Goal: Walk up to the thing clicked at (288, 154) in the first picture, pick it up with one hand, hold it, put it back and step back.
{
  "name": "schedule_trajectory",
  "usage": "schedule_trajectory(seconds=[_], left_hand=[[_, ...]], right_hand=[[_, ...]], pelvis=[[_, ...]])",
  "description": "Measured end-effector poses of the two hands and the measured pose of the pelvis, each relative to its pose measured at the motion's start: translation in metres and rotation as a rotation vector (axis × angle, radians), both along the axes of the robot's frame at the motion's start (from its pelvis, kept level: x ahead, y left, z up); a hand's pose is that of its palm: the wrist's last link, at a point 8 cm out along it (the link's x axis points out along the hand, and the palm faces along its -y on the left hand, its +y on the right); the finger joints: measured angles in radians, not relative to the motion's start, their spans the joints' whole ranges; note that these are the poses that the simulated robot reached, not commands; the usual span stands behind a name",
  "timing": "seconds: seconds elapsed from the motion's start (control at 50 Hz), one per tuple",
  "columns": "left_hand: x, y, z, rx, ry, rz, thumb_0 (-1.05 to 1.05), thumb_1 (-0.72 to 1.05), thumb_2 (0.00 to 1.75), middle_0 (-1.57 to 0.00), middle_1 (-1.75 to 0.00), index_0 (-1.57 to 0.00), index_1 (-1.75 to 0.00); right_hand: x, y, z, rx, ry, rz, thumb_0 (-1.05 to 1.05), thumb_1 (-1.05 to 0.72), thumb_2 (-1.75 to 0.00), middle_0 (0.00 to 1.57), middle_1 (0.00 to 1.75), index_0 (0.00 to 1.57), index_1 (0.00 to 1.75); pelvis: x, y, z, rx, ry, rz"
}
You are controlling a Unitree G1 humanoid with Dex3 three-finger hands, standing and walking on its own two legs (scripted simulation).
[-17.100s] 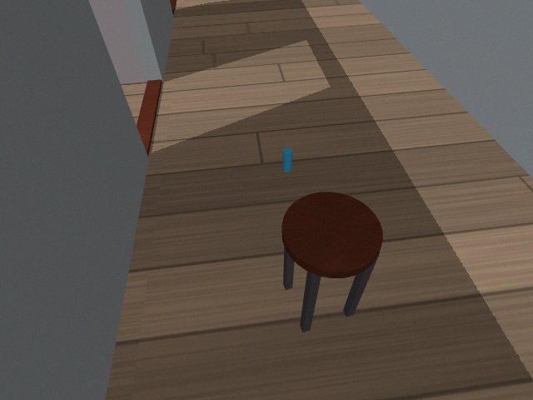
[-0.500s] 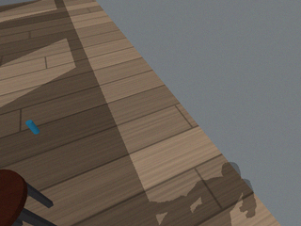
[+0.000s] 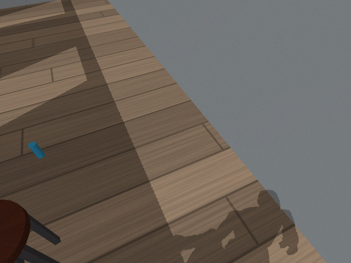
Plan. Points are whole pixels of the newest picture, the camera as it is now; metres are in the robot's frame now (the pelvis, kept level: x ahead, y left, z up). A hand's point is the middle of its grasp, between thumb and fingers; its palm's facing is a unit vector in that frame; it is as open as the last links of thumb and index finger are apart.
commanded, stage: stand
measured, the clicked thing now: (36, 150) +1.01 +1.02 -0.72
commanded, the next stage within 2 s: walk up in 0.30 s
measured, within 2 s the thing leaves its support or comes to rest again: neither
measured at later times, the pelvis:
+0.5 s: pelvis +0.02 +0.02 -0.01, yaw +1 degrees
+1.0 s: pelvis +0.18 +0.00 -0.03, yaw +10 degrees
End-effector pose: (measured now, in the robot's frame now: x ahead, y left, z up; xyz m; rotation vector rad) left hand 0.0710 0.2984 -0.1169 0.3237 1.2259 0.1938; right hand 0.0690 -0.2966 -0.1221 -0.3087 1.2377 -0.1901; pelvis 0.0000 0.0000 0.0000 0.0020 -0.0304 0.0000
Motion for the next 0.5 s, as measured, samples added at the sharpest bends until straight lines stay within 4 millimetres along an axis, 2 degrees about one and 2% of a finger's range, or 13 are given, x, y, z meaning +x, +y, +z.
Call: schedule_trajectory(seconds=[0.34,0.42,0.5], left_hand=[[-0.003,0.001,0.000,-0.009,-0.003,0.006,0.00,0.90,0.89,-0.20,-0.30,-0.20,-0.30],[-0.006,0.012,0.000,-0.009,-0.032,0.025,0.00,0.90,0.89,-0.20,-0.30,-0.20,-0.30],[-0.018,0.034,-0.003,0.001,-0.011,0.061,0.00,0.90,0.89,-0.20,-0.30,-0.20,-0.30]], right_hand=[[-0.004,-0.001,-0.001,0.008,0.002,0.002,0.01,-0.90,-0.90,0.20,0.30,0.20,0.30],[0.001,-0.006,0.000,-0.005,-0.002,0.016,0.01,-0.90,-0.90,0.20,0.30,0.20,0.30],[0.019,-0.003,0.006,-0.035,0.007,0.044,0.01,-0.90,-0.90,0.20,0.30,0.20,0.30]], pelvis=[[0.001,0.000,-0.001,0.001,-0.001,0.000],[0.011,0.004,-0.005,-0.004,0.002,0.010],[0.024,0.017,-0.008,-0.028,-0.004,0.022]])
